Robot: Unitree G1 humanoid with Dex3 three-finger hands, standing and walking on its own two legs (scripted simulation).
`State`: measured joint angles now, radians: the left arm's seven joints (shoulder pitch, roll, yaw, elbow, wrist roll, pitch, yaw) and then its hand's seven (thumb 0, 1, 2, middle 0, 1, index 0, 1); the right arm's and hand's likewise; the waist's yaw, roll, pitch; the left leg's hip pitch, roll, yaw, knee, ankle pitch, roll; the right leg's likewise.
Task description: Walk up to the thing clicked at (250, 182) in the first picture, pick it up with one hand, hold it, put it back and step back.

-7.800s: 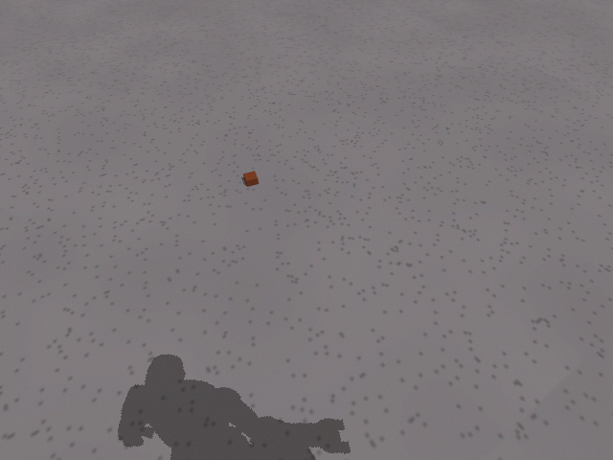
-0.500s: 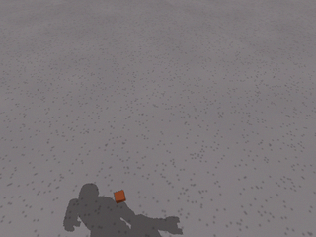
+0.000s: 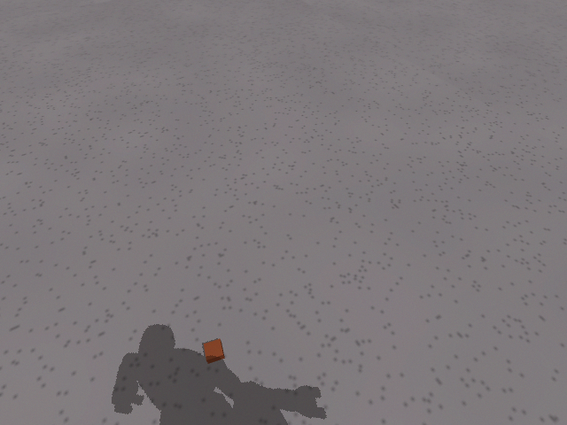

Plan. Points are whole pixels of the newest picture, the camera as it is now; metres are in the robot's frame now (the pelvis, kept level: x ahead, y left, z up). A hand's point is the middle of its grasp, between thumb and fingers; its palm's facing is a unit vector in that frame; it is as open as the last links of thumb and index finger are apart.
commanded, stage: stand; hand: left
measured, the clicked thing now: (214, 351) +0.46 +0.28 -0.77
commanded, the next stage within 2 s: walk up in 0.08 s
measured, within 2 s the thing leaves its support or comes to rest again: neither
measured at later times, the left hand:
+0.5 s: hand out of the picture +0.09 +0.25 -0.16, palm faces -0.02 -0.94 -0.34, open 7.4 cm
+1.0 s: hand out of the picture +0.11 +0.24 -0.16, palm faces -0.05 -0.94 -0.35, open 7.4 cm
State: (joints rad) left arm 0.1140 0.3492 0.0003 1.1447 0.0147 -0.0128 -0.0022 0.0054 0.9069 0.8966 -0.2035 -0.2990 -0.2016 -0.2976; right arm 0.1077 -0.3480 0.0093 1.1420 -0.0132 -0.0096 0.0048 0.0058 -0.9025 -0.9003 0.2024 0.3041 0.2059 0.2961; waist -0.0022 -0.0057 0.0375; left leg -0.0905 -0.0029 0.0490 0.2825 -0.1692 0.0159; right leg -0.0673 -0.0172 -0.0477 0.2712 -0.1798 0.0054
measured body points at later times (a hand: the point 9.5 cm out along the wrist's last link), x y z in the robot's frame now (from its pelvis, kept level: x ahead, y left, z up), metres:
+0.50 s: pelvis +0.02 +0.00 +0.00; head +0.03 +0.00 +0.45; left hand +0.09 +0.30 -0.14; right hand +0.09 -0.30 -0.13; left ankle -0.01 +0.11 -0.75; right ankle -0.02 -0.12 -0.75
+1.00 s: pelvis +0.02 -0.01 +0.00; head +0.02 -0.01 +0.45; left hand +0.11 +0.29 -0.13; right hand +0.09 -0.31 -0.13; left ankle -0.01 +0.11 -0.75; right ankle -0.02 -0.12 -0.75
